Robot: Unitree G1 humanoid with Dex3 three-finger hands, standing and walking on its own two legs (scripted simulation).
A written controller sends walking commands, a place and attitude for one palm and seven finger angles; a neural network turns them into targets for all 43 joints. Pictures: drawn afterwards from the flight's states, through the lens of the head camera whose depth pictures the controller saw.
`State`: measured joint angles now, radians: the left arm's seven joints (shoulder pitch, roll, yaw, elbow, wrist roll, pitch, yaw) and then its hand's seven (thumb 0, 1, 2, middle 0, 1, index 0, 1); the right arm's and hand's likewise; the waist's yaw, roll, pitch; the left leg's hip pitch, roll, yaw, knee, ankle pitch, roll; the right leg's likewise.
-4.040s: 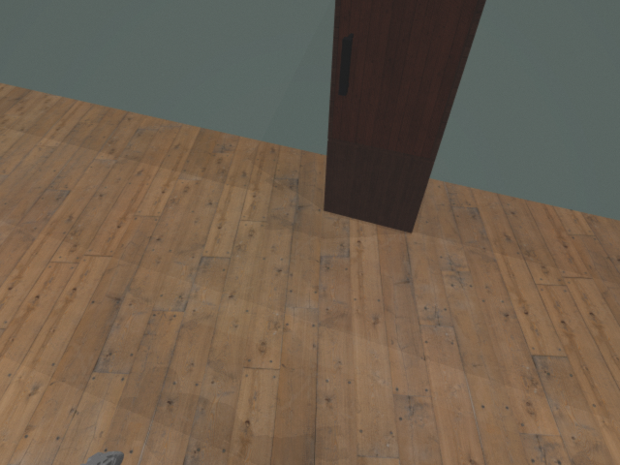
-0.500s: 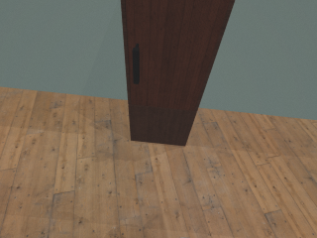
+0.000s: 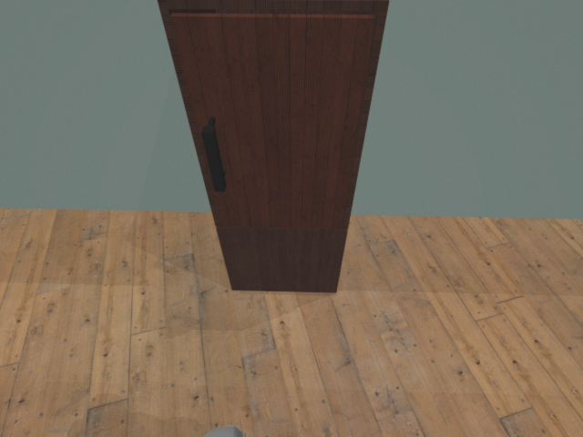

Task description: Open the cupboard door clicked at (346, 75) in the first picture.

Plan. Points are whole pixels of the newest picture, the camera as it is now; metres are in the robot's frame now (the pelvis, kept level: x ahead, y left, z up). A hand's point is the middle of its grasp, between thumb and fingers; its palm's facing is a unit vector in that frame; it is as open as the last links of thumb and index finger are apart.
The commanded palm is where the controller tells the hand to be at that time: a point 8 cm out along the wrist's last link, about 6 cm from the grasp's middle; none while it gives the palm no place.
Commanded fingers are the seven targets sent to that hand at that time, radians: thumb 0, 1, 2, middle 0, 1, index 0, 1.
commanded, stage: take the last steps up to it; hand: left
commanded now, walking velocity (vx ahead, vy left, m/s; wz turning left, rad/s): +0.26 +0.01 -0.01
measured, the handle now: (216, 155) +0.72 +0.21 -0.05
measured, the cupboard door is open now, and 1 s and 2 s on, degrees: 0 0 0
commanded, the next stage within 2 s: come to a stop and stand still in 0.28 s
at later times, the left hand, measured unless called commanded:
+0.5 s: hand (179, 407) +0.20 +0.20 -0.18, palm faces +0.00 -0.97 -0.23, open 7.2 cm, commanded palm none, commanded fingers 0.00 0.90 0.90 -0.20 -0.30 -0.20 -0.30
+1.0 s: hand (152, 402) +0.21 +0.25 -0.19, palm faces +0.04 -0.98 -0.20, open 7.3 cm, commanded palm none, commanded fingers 0.00 0.90 0.90 -0.20 -0.30 -0.20 -0.30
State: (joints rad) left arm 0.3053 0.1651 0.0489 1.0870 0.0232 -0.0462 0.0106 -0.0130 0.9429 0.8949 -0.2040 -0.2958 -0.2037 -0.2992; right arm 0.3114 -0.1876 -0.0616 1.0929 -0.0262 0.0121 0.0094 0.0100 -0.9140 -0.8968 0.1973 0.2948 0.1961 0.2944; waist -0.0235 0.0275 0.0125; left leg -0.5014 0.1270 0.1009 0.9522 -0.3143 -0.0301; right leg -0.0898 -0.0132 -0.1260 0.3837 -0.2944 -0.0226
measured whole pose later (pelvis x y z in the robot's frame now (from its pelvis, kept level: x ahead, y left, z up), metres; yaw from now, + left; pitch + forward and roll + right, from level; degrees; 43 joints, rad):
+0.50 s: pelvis +0.16 +0.01 -0.01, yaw -2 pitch -1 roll +3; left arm 0.24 0.18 0.04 1.05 0.02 -0.02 0.02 0.01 0.95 0.90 -0.20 -0.30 -0.20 -0.30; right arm 0.26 -0.15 -0.03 1.09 -0.02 -0.02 -0.02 0.00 -0.94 -0.90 0.20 0.30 0.20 0.30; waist 0.00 -0.02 0.04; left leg -0.19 0.04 0.19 0.50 -0.29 -0.01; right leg -0.34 -0.08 -0.08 0.58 -0.19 0.01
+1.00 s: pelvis +0.16 +0.06 -0.01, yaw -1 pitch +0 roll -1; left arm 0.18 0.23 0.07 1.02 0.02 0.06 0.02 0.00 0.91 0.90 -0.20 -0.30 -0.20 -0.30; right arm 0.19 -0.15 -0.03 1.01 -0.03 0.01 -0.03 0.00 -0.91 -0.90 0.20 0.29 0.20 0.29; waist 0.00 -0.06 0.05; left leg -0.24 0.03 0.05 0.54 -0.30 0.01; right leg -0.42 -0.04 0.00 0.82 -0.40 0.03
